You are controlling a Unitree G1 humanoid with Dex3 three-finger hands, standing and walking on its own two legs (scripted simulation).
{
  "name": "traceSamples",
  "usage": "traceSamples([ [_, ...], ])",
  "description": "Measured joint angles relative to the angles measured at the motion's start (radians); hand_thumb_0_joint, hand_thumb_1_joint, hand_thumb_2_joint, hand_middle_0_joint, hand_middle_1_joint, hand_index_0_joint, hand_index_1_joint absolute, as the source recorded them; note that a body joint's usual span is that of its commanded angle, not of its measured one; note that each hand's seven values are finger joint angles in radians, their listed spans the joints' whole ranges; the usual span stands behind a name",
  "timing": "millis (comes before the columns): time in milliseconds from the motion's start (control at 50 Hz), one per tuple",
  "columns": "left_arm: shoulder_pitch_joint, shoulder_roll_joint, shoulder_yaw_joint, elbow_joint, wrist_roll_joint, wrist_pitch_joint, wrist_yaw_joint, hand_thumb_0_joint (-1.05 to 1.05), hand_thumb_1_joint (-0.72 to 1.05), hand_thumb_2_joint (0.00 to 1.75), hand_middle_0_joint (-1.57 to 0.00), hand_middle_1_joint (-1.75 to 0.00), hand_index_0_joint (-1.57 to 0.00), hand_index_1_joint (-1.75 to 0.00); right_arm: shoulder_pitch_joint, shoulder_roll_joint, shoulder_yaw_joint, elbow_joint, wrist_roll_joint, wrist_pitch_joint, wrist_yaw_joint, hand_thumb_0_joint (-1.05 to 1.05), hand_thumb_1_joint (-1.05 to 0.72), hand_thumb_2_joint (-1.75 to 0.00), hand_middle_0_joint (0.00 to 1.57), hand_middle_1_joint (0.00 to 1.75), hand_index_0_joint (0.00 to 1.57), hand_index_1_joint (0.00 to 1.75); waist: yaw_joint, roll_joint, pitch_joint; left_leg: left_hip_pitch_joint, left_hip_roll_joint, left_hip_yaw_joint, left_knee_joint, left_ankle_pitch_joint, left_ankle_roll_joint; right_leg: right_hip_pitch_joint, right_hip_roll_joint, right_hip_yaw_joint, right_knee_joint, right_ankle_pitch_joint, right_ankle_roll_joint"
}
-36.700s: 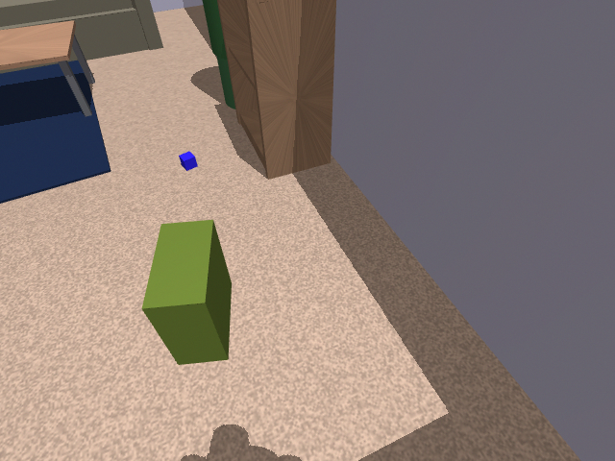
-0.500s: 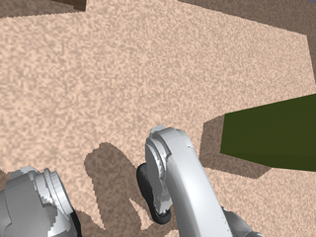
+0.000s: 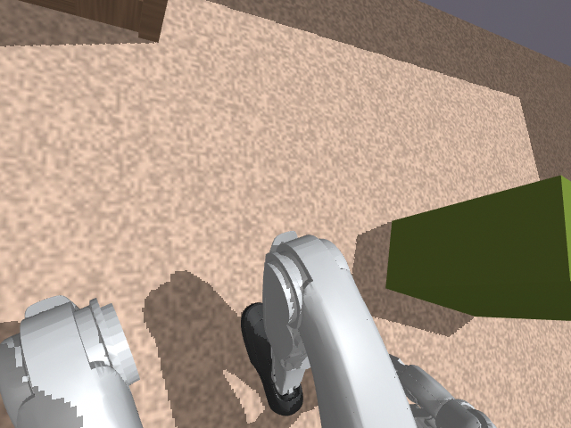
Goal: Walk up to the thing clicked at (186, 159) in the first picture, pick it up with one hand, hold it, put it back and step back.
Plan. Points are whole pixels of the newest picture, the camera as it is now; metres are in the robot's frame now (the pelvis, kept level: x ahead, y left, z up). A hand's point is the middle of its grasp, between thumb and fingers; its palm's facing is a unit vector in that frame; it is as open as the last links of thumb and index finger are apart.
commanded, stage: rest palm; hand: left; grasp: from above
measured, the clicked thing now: out of the picture +0.45 +0.35 -0.26
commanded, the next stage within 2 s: close in 0.42 s
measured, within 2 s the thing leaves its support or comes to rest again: neither
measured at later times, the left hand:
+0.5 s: hand out of the picture +0.43 +0.34 -0.24, palm faces -0.48 -0.15 -0.86, open 13.6 cm
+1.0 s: hand out of the picture +0.43 +0.35 -0.24, palm faces -0.45 -0.13 -0.89, open 13.3 cm
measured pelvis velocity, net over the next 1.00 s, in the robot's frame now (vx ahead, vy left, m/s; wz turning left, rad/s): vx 0.00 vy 0.00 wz -0.01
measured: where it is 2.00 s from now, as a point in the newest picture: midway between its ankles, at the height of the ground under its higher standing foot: (208, 413)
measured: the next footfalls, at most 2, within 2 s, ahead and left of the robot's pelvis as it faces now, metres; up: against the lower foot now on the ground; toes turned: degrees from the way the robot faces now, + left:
none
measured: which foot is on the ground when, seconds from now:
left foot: down 0.00-1.00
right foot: down 0.00-1.00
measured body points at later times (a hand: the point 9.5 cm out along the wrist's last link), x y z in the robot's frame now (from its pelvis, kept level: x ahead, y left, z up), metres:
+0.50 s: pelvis +0.00 +0.00 +0.00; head +0.27 +0.13 +0.34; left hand +0.45 +0.35 -0.19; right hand +0.07 -0.26 -0.06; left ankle +0.06 +0.13 -0.26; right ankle +0.11 -0.13 -0.26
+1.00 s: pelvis +0.00 +0.00 +0.00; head +0.26 +0.15 +0.34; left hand +0.45 +0.36 -0.19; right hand +0.09 -0.26 -0.05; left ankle +0.06 +0.13 -0.26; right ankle +0.11 -0.13 -0.26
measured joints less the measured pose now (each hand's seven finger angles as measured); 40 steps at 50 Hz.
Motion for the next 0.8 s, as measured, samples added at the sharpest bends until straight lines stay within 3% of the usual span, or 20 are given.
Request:
traceSamples([
  [100,-0.019,0.007,0.01,0.001,-0.032,0.033,-0.025,0.0,-0.41,0.87,-0.06,-1.09,-0.12,-1.01,0.01,0.002,0.011,-0.013,0.009,-0.033,0.017,0.0,-0.91,-0.9,0.2,0.3,0.2,0.29,-0.01,0.002,0.016,-0.007,-0.001,0.001,0.004,-0.005,0.004,-0.004,-0.001,0.001,0.002,-0.006,0.002],
  [220,-0.017,0.048,0.072,-0.025,-0.051,0.034,-0.07,0.0,-0.4,0.86,-0.06,-1.11,-0.13,-1.02,0.026,0.001,0.022,-0.036,0.012,-0.046,0.029,0.0,-0.91,-0.9,0.2,0.3,0.2,0.29,-0.026,-0.002,0.04,0.005,-0.004,-0.006,0.008,-0.022,-0.007,0.005,-0.003,-0.003,0.008,-0.02,0.007],
  [440,0.034,0.08,0.099,-0.076,-0.074,-0.03,-0.142,0.0,-0.41,0.88,-0.07,-1.1,-0.13,-1.02,0.043,-0.009,0.033,-0.055,0.009,-0.007,0.031,0.0,-0.91,-0.9,0.2,0.3,0.2,0.29,-0.018,0.003,0.079,0.028,-0.002,-0.021,0.004,-0.027,-0.02,0.019,0.0,-0.013,0.002,-0.017,0.015],
  [620,0.045,0.067,0.079,-0.078,-0.037,-0.082,-0.089,0.0,-0.41,0.91,-0.08,-1.06,-0.12,-1.01,0.047,-0.02,0.034,-0.048,0.006,0.015,0.016,0.0,-0.91,-0.9,0.2,0.3,0.2,0.29,-0.004,-0.007,0.062,0.029,0.0,-0.028,0.004,-0.01,-0.022,0.018,0.005,-0.019,-0.002,0.006,0.009],
  [700,0.036,0.058,0.056,-0.054,-0.017,-0.067,-0.053,0.0,-0.4,0.91,-0.09,-1.05,-0.13,-0.99,0.037,-0.023,0.032,-0.037,0.002,0.015,0.007,0.0,-0.9,-0.9,0.2,0.3,0.2,0.29,-0.005,-0.006,0.045,0.023,0.002,-0.025,0.004,-0.006,-0.016,0.014,0.007,-0.017,-0.004,0.01,0.007],
  [800,0.014,0.048,0.029,-0.029,-0.02,-0.025,-0.031,0.0,-0.38,0.89,-0.09,-1.05,-0.14,-0.99,0.026,-0.023,0.025,-0.03,0.006,-0.005,0.001,0.0,-0.9,-0.89,0.2,0.3,0.2,0.29,-0.006,-0.005,0.034,0.014,0.005,-0.016,0.001,-0.004,-0.005,0.01,0.008,-0.011,-0.009,0.01,0.01],
])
